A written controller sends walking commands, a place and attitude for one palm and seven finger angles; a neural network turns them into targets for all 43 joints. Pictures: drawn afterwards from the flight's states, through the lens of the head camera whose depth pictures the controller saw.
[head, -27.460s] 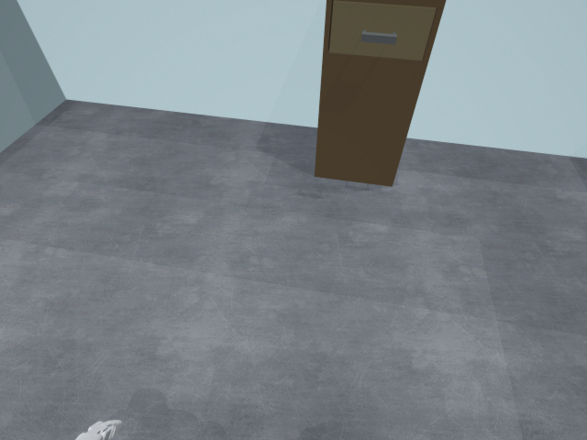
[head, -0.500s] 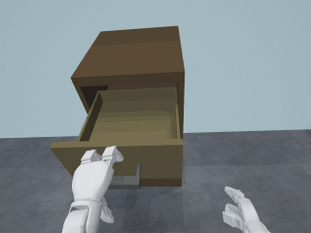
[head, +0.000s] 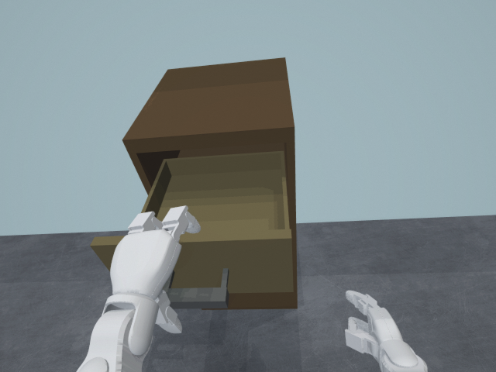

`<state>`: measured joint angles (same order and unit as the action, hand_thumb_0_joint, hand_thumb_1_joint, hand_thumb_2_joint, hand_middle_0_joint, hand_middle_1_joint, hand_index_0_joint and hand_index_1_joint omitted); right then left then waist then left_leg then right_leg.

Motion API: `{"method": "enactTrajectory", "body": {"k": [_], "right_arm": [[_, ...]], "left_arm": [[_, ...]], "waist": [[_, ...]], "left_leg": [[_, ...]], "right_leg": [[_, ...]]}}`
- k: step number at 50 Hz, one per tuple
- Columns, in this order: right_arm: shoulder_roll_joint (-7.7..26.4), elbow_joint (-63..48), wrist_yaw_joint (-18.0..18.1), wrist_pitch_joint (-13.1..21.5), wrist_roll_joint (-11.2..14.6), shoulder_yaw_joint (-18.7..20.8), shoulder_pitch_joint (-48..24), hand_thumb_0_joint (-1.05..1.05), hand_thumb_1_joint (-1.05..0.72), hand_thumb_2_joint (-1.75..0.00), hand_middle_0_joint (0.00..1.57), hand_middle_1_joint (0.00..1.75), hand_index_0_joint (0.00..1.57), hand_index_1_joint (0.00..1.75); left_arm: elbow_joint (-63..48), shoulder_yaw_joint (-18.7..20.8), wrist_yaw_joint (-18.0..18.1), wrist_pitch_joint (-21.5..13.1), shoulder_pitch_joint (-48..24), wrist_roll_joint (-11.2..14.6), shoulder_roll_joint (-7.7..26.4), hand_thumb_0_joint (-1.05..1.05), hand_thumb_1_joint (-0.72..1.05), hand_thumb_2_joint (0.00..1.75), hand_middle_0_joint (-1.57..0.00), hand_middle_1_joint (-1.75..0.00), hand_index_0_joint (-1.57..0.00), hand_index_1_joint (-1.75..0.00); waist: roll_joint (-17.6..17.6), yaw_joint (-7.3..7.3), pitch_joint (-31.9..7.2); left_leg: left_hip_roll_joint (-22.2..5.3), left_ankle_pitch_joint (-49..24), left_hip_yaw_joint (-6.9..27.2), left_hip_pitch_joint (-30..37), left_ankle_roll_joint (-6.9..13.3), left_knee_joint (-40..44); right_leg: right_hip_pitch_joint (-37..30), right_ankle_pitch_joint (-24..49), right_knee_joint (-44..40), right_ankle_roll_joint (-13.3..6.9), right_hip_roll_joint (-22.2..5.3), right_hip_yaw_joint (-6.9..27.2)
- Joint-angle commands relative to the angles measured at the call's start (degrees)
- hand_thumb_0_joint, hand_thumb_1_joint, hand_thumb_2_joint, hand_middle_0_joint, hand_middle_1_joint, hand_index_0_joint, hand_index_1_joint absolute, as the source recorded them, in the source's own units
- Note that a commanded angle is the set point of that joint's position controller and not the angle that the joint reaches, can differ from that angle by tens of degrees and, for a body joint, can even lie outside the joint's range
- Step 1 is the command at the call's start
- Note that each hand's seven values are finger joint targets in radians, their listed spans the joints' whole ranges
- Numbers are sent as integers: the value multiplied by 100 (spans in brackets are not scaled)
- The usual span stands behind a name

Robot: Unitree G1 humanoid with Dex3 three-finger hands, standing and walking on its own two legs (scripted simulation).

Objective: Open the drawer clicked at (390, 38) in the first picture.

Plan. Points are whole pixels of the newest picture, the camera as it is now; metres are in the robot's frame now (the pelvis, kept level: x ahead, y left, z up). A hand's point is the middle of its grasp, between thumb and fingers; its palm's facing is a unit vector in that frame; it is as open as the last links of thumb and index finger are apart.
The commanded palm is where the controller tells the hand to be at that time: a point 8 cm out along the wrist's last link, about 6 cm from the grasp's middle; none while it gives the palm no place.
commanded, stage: lift the hand off the handle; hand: left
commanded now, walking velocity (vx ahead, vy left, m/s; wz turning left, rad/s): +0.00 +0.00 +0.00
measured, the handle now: (195, 286) +0.27 +0.16 -0.02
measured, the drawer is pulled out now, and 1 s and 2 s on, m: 0.28 0.28 0.28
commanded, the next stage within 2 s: draw the hand back to the body in 0.24 s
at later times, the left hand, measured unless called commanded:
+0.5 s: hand (154, 264) +0.23 +0.17 +0.13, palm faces +0.15 -0.18 -0.97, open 13.8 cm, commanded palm +0.18 +0.17 +0.18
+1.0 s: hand (114, 279) +0.20 +0.22 +0.13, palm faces +0.17 -0.51 -0.84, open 13.8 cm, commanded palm +0.15 +0.23 +0.18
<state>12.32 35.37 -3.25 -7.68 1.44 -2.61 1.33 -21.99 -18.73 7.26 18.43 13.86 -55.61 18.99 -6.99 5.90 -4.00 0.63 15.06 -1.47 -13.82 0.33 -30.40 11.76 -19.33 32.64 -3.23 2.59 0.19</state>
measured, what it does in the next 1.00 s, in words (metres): stands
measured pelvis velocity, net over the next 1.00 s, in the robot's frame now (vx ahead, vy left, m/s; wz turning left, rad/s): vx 0.00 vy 0.01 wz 0.03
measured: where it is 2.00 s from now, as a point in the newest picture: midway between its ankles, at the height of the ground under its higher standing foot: outside the picture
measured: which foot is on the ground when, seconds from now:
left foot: down 0.00-1.00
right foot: down 0.00-1.00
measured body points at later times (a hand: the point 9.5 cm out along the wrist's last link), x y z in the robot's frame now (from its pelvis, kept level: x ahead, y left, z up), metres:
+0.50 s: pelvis -0.01 -0.01 +0.01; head -0.03 -0.07 +0.45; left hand +0.21 +0.18 +0.18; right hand +0.23 -0.19 -0.08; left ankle +0.01 +0.12 -0.73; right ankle -0.02 -0.08 -0.73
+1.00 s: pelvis +0.00 +0.01 +0.01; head -0.01 -0.04 +0.45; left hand +0.18 +0.24 +0.17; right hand +0.25 -0.17 -0.07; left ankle +0.01 +0.12 -0.73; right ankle -0.02 -0.08 -0.73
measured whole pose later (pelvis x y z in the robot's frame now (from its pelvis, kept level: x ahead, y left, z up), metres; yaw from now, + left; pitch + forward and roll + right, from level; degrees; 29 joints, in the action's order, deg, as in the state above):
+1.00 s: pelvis +0.00 +0.01 +0.01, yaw +2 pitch -3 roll +0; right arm 14.0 33.5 -0.6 -4.8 1.2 -2.6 2.1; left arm -28.1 -0.6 3.2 10.1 22.0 -29.5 22.5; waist -6.7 5.6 -0.1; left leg 1.2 13.3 0.1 -11.4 1.2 -27.6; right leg 7.6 -16.8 27.3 -2.4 2.1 -1.2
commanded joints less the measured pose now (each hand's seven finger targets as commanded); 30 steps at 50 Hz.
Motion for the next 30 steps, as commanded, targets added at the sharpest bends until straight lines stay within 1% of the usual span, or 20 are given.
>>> {"method": "enactTrajectory", "body": {"k": [1, 2, 3, 5, 7, 8, 9, 10, 12, 13, 15, 17, 18, 19, 22, 23, 26, 28, 29, 30], "right_arm": [[361, -1059, 16, 266, 63, 142, -1388, 0, -90, -90, 20, 30, 20, 30], [378, -1094, 15, 245, 88, 145, -1473, 0, -90, -90, 20, 30, 20, 30], [367, -1119, -11, 264, 64, 101, -1436, 0, -90, -90, 20, 30, 20, 30], [397, -1061, 7, 264, 57, 134, -1437, 0, -90, -90, 20, 30, 20, 30], [412, -1105, 33, 259, 96, 137, -1551, 0, -90, -90, 20, 30, 20, 30], [384, -1111, 19, 299, 68, 85, -1476, 0, -90, -90, 20, 30, 20, 30], [396, -980, 47, 261, 80, 122, -1461, 0, -90, -90, 20, 30, 20, 30], [435, -1006, 54, 266, 67, 104, -1415, 0, -90, -90, 20, 30, 20, 30], [446, -1057, 79, 258, 120, 111, -1476, 0, -90, -90, 20, 30, 20, 30], [426, -1074, 66, 312, 85, 68, -1462, 0, -90, -90, 20, 30, 20, 30], [443, -1034, 105, 299, 55, 111, -1431, 0, -90, -90, 20, 30, 20, 30], [457, -1081, 101, 297, 71, 130, -1488, 0, -90, -90, 20, 30, 20, 30], [396, -1098, 71, 346, 49, 92, -1458, 0, -90, -90, 20, 30, 20, 30], [394, -1013, 71, 318, 57, 127, -1446, 0, -90, -90, 20, 30, 20, 30], [468, -1055, 50, 310, 92, 161, -1448, 0, -90, -90, 20, 30, 20, 30], [427, -1111, 20, 347, 67, 121, -1441, 0, -90, -90, 20, 30, 20, 30], [501, -1049, 40, 322, 81, 169, -1408, 0, -90, -90, 20, 30, 20, 30], [486, -1131, 37, 349, 82, 131, -1407, 0, -90, -90, 20, 30, 20, 30], [501, -1049, 65, 330, 75, 176, -1391, 0, -90, -90, 20, 30, 20, 30], [539, -1080, 84, 342, 57, 168, -1350, 0, -90, -90, 20, 30, 20, 30]], "left_arm": [[-1370, 862, 105, -5, -938, -29, 778, 0, -50, 30, -30, -120, -30, -120], [-1459, 1037, 79, 39, -953, 48, 890, 0, -50, 30, -30, -120, -30, -120], [-1445, 743, 19, 66, -958, 10, 655, 0, -50, 30, -30, -120, -30, -120], [-1505, 723, -69, 56, -1284, 58, 696, 0, -50, 30, -30, -120, -30, -120], [-1720, 913, -132, 68, -1489, 160, 915, 0, -50, 30, -30, -120, -30, -120], [-1441, 626, -185, 81, -1387, 70, 654, 0, -50, 30, -30, -120, -30, -120], [-1147, 693, -233, 65, -1366, 119, 700, 0, -50, 30, -30, -120, -30, -120], [-1042, 574, -281, 48, -1338, 103, 573, 0, -50, 30, -30, -120, -30, -120], [-1111, 743, -303, 37, -1611, 203, 753, 0, -50, 30, -30, -120, -30, -120], [-1063, 622, -308, 10, -1716, 44, 667, 0, -50, 30, -30, -120, -30, -120], [-1033, 807, -275, -77, -1638, 26, 808, 0, -50, 30, -30, -120, -30, -120], [-1373, 1246, -179, -152, -1609, 62, 1192, 0, -50, 30, -30, -120, -30, -120], [-1252, 1139, -156, -165, -1394, -58, 1011, 0, -50, 30, -30, -120, -30, -120], [-1193, 1284, -127, -216, -1236, 61, 1072, 0, -50, 30, -30, -120, -30, -120], [-1360, 1550, -89, -216, -1074, 190, 1230, 0, -50, 30, -30, -120, -30, -120], [-1372, 1263, -101, -188, -1049, 115, 973, 0, -50, 30, -30, -120, -30, -120], [-1280, 1347, -162, -161, -819, 207, 1069, 0, -50, 30, -30, -120, -30, -120], [-1458, 1177, -220, -137, -820, 198, 947, 0, -50, 30, -30, -120, -30, -120], [-1395, 1305, -247, -185, -802, 251, 1073, 0, -50, 30, -30, -120, -30, -120], [-1455, 1358, -263, -233, -650, 216, 1122, 0, -50, 30, -30, -120, -30, -120]], "waist": [[776, 46, -526], [768, 49, -547], [702, 60, -548], [619, 6, -491], [504, -10, -460], [611, 20, -483], [707, -72, -88], [804, -44, -137], [775, -66, -159], [864, 19, -423], [846, 50, -462], [549, 127, -720], [714, 207, -875], [629, 143, -581], [651, 144, -511], [743, 171, -635], [755, 70, -326], [728, 78, -475], [724, 5, -293], [720, 56, -428]], "left_leg": [[17, -1402, -17, 484, 189, 322], [-14, -1363, -4, 491, 180, 340], [0, -1358, -43, 522, 202, 354], [11, -1325, -17, 605, 207, 417], [-19, -1237, 5, 652, 192, 455], [8, -1219, -27, 645, 220, 447], [-4, -1082, -6, 605, 189, 538], [5, -1019, -33, 599, 198, 545], [-27, -819, -21, 575, 181, 600], [17, -895, -63, 594, 212, 561], [43, -965, -61, 614, 212, 597], [28, -1058, -46, 566, 176, 592], [60, -1268, -70, 585, 198, 509], [54, -1286, -21, 542, 161, 580], [33, -1256, -27, 498, 142, 568], [68, -1336, -64, 533, 180, 514], [73, -1295, -41, 561, 174, 542], [68, -1264, -49, 617, 202, 512], [65, -1251, -9, 628, 198, 567], [81, -1310, -31, 663, 211, 528]], "right_leg": [[-200, 1797, -832, 247, -128, 344], [-259, 1666, -871, 216, -114, 394], [-210, 1532, -864, 239, -156, 287], [-166, 1431, -981, 247, -147, 300], [-182, 1255, -1050, 213, -134, 349], [-146, 1120, -1054, 245, -169, 295], [24, 930, -1226, 245, -133, 340], [5, 831, -1249, 282, -156, 294], [-37, 547, -1298, 257, -158, 326], [-151, 549, -1267, 276, -193, 330], [-254, 701, -1301, 279, -198, 375], [-514, 944, -1181, 224, -190, 433], [-594, 1193, -1084, 225, -205, 401], [-524, 1344, -1147, 211, -175, 443], [-473, 1376, -1134, 195, -140, 435], [-507, 1451, -1120, 230, -188, 403], [-289, 1467, -1194, 251, -154, 407], [-294, 1270, -1178, 247, -182, 324], [-232, 1298, -1242, 240, -157, 355], [-280, 1397, -1192, 255, -168, 319]]}}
